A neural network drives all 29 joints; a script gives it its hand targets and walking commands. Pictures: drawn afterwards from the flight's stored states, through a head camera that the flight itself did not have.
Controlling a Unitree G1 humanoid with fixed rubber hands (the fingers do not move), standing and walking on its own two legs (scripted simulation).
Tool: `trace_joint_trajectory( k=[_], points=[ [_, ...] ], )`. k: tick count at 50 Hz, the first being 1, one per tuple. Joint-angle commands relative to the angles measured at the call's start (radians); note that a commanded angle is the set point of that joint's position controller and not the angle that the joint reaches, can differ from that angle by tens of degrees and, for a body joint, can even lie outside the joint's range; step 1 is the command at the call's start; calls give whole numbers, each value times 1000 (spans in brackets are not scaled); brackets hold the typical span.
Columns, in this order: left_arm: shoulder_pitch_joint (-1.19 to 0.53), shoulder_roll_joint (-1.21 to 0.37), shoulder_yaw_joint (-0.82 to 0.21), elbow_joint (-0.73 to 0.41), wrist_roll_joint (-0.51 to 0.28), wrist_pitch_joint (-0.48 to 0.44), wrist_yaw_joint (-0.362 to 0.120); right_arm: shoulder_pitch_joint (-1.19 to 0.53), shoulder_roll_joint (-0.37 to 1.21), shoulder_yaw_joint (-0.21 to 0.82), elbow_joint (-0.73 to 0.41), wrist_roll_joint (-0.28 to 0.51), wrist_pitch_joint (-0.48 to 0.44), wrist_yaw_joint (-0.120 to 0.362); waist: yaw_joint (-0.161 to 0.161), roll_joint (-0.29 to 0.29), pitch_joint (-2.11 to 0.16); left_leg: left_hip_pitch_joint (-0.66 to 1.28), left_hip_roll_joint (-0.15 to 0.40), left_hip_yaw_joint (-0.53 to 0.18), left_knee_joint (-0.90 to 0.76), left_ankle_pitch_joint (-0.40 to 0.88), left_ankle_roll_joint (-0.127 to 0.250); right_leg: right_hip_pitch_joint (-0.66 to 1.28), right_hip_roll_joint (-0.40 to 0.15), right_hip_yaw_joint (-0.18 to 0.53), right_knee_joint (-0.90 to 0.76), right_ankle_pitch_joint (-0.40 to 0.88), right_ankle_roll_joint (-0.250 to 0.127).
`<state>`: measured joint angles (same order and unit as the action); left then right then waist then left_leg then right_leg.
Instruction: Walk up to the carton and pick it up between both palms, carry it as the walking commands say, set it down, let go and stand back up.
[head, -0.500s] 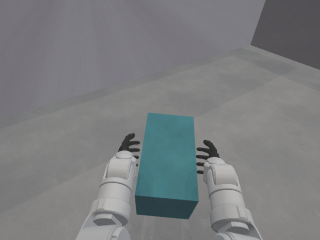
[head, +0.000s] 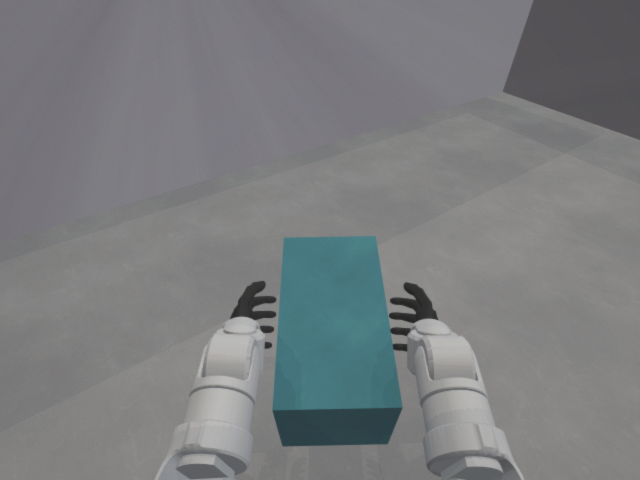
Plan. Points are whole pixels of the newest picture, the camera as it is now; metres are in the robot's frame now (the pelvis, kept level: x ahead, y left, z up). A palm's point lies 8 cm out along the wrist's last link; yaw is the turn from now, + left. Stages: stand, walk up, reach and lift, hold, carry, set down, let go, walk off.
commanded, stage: reach and lift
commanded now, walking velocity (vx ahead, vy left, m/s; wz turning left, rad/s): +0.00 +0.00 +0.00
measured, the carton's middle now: (332, 334) +0.37 +0.01 -0.03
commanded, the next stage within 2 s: hold in 0.34 s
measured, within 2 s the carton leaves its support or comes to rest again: neither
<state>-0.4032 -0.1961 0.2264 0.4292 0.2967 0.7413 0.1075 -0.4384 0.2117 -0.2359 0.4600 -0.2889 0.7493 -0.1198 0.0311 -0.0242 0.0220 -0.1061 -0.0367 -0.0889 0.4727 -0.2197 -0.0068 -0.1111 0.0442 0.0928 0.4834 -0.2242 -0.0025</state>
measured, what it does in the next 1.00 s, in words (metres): stands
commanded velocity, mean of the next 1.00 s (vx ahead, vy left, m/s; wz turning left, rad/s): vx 0.00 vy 0.00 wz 0.00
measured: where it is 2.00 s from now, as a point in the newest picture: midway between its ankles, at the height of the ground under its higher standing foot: outside the picture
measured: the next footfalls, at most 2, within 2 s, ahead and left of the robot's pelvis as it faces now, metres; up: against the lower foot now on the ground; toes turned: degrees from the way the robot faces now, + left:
right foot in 1.74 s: -0.02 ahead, -0.14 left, +0.00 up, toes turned -11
left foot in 1.98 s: -0.07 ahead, +0.09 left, +0.00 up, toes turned -18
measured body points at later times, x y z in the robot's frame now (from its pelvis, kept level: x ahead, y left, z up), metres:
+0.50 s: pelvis -0.01 +0.00 +0.00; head -0.07 +0.01 +0.44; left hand +0.30 +0.13 +0.04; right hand +0.31 -0.11 +0.05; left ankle +0.03 +0.12 -0.74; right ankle +0.03 -0.12 -0.74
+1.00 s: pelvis +0.00 +0.00 +0.00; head -0.06 +0.00 +0.45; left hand +0.30 +0.13 +0.04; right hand +0.31 -0.12 +0.05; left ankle +0.03 +0.12 -0.74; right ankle +0.04 -0.12 -0.74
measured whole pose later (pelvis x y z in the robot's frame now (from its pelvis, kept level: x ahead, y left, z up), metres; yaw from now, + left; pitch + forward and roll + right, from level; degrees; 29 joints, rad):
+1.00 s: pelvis +0.00 +0.00 +0.00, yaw +0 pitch -9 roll +0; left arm -0.36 -0.18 0.17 0.40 0.27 0.78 0.10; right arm -0.38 0.19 -0.20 0.42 -0.27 0.76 -0.09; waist 0.02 -0.02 0.00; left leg -0.10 -0.04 -0.09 0.47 -0.22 -0.01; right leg -0.11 0.04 0.10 0.49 -0.23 0.00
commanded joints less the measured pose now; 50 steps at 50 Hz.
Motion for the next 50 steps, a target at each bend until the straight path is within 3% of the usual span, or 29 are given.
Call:
trace_joint_trajectory(
  k=[1,7,18,24,27,41,44,50],
  points=[
    [-626,-1099,-486,-55,-291,-58,-280,-575,1142,469,-58,288,-73,271,-9,26,-305,69,-39,-3,-55,116,-2,32,31,7,-69,106,14],
    [-635,-1098,-465,-28,-281,-58,-281,-605,1147,464,-38,285,-73,281,0,19,-287,45,-34,0,-61,43,5,18,27,8,-71,32,13],
    [-704,-1125,-481,-28,-299,-67,-284,-622,1152,453,3,283,-78,293,-19,38,-298,49,-29,-1,-59,-9,3,-21,23,1,-69,-35,4],
    [-668,-1123,-470,-22,-294,-66,-280,-616,1147,459,-7,279,-74,298,-10,12,-309,50,-29,-2,-61,18,4,-7,27,-1,-70,-8,9],
    [-648,-1135,-480,-24,-302,-59,-282,-576,1142,458,-7,274,-69,295,-21,22,-294,59,-29,-2,-68,37,2,-11,27,-1,-74,15,5],
    [-548,-1123,-525,-107,-314,-39,-276,-502,1136,515,-92,311,-52,296,-9,35,-301,78,-40,-1,-60,142,-1,30,31,8,-71,126,8],
    [-545,-1116,-543,-139,-328,-43,-279,-493,1141,537,-118,319,-52,293,-11,13,-319,89,-43,-2,-57,161,3,35,30,11,-68,152,15],
    [-529,-1107,-543,-139,-324,-38,-285,-486,1140,543,-131,320,-50,291,-7,7,-303,70,-43,-1,-59,132,5,32,29,12,-73,126,16]
  ],
)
